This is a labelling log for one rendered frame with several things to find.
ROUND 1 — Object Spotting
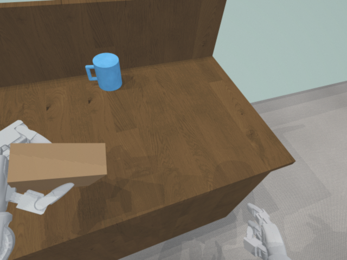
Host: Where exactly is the sponge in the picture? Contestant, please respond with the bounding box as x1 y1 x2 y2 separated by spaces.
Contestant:
7 143 107 193

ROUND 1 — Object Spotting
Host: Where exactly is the right robot hand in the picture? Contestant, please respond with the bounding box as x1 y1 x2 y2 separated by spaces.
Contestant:
243 203 287 260

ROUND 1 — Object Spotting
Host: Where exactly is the robot left forearm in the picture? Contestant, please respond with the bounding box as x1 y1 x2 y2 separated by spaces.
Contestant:
0 212 15 260

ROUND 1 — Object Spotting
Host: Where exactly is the left robot hand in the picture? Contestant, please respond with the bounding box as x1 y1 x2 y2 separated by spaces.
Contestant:
0 120 74 215

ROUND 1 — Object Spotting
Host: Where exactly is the table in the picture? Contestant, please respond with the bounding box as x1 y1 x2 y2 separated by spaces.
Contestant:
0 0 295 260

